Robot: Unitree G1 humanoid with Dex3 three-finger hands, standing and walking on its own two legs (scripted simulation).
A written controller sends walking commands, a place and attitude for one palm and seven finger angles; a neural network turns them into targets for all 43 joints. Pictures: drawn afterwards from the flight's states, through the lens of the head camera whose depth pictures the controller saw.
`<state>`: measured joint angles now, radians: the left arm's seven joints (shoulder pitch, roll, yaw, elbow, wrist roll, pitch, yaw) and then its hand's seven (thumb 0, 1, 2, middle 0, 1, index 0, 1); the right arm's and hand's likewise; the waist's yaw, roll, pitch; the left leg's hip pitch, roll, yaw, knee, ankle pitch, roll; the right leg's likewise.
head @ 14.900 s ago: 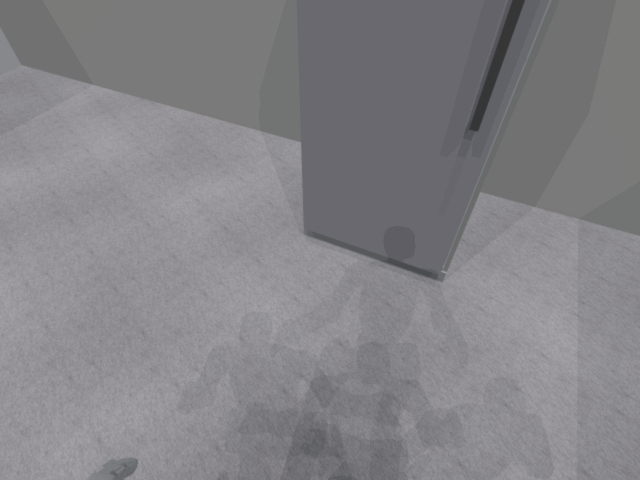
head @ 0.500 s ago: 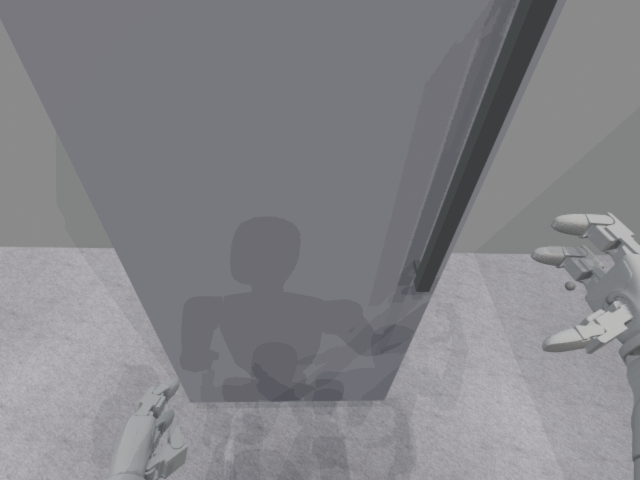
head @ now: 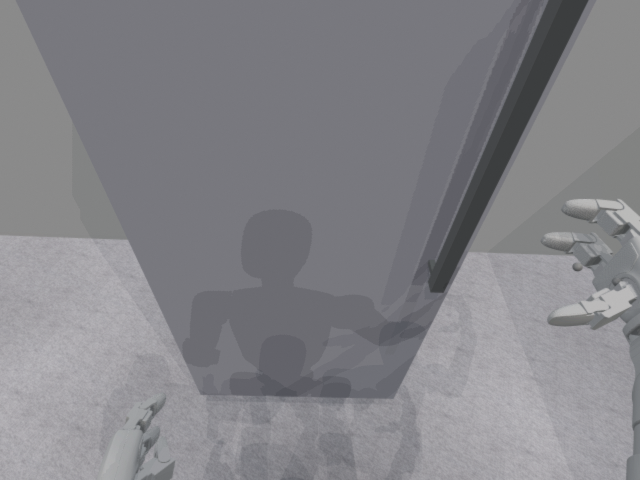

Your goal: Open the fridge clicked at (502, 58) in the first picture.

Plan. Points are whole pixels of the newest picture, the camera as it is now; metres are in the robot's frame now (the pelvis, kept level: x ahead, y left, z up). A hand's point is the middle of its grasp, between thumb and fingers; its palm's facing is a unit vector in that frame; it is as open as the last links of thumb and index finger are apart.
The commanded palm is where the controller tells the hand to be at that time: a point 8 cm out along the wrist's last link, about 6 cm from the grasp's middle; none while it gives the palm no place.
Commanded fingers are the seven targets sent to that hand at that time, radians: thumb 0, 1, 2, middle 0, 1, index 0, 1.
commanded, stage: move the hooked fingers beside the handle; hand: right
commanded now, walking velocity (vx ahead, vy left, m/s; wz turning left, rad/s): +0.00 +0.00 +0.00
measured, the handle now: (481, 169) +0.46 -0.16 +0.19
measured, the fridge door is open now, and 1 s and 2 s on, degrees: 0 0 0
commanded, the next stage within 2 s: feel for the door with the fingertips in 1.56 s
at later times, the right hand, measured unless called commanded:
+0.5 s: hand (543, 237) +0.38 -0.24 +0.15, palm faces -0.02 +1.00 -0.02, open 14.0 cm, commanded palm +0.35 -0.29 +0.15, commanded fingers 0.00 0.50 -0.30 0.30 1.20 0.30 1.20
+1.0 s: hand (539, 231) +0.40 -0.24 +0.14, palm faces -0.01 +1.00 -0.01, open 14.0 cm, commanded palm +0.37 -0.29 +0.15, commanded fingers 0.00 0.50 -0.30 0.30 1.20 0.30 1.20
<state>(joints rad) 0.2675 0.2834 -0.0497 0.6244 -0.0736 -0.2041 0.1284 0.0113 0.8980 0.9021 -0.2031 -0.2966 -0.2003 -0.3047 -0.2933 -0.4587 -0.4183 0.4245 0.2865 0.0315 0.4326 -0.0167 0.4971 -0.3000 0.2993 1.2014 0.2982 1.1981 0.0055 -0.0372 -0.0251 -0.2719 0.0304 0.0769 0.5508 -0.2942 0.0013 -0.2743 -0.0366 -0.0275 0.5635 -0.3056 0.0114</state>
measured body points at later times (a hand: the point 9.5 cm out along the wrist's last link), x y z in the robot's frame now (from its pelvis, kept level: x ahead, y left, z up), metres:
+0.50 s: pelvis +0.00 +0.00 +0.00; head +0.02 +0.01 +0.45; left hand +0.12 +0.26 -0.10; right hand +0.38 -0.29 +0.15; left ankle +0.00 +0.12 -0.73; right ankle -0.01 -0.13 -0.73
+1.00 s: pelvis +0.01 -0.01 +0.00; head +0.03 +0.00 +0.45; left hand +0.10 +0.26 -0.10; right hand +0.40 -0.30 +0.14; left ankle +0.00 +0.12 -0.73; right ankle -0.01 -0.13 -0.73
